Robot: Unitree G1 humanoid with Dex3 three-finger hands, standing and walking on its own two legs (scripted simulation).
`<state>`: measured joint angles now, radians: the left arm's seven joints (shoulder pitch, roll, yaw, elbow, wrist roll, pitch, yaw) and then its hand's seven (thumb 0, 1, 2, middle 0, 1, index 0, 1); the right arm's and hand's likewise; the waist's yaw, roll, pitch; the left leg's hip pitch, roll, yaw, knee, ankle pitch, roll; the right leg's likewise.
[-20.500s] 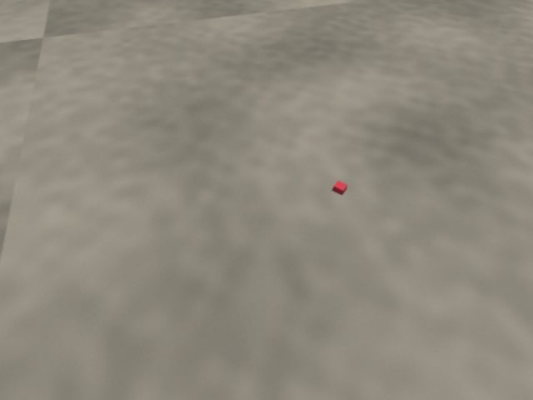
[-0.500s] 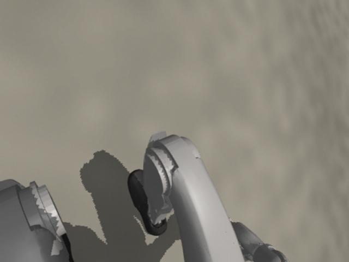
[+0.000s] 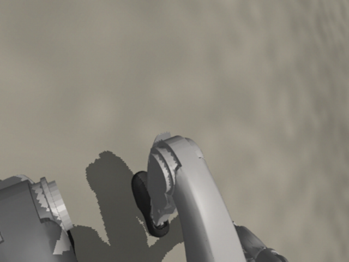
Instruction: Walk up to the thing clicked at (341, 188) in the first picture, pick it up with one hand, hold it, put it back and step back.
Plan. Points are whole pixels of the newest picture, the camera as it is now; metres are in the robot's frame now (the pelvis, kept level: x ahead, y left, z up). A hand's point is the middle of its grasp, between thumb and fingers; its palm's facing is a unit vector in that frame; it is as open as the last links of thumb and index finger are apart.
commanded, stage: settle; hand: left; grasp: from above
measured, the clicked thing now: out of the picture +0.46 +0.34 -0.28
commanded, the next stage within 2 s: lift in 0.64 s
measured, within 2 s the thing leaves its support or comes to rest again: neither
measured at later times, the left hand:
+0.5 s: hand out of the picture +0.45 +0.34 -0.14, palm faces -0.46 -0.06 -0.88, open 7.8 cm
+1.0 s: hand out of the picture +0.43 +0.35 -0.09, palm faces -0.47 -0.08 -0.88, open 7.9 cm
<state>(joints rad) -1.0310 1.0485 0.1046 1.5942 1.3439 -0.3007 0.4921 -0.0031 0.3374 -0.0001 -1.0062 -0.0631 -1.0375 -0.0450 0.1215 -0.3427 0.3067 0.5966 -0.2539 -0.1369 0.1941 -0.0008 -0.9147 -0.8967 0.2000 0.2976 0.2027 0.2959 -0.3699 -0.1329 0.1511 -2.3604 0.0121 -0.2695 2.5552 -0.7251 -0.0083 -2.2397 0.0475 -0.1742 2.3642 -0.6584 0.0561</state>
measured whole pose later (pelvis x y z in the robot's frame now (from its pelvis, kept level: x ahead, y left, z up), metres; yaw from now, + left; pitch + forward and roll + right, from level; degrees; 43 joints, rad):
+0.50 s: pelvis +0.00 +0.00 +0.02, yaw +4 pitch +33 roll -12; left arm -0.99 0.85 0.03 1.33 1.26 -0.23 0.25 -0.01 0.31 0.00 -1.05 -0.02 -1.08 0.00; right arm 0.16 -0.32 0.16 0.61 -0.15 -0.03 0.18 0.00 -0.92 -0.90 0.20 0.30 0.20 0.30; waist -0.28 -0.01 0.01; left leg -2.35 0.00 -0.19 2.44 -0.68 0.00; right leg -2.24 0.02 -0.12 2.31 -0.65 0.05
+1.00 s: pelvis -0.01 -0.01 +0.05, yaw +7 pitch +35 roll -10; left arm -0.93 0.79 0.02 1.17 1.18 -0.21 0.12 -0.01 0.34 0.03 -0.98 -0.09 -1.01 -0.08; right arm 0.22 -0.30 0.09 0.62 -0.10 0.06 0.11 0.00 -0.92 -0.90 0.20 0.30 0.20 0.30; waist -0.24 0.03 -0.06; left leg -2.30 0.00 -0.14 2.33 -0.64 0.00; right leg -2.21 0.00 -0.08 2.23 -0.64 0.04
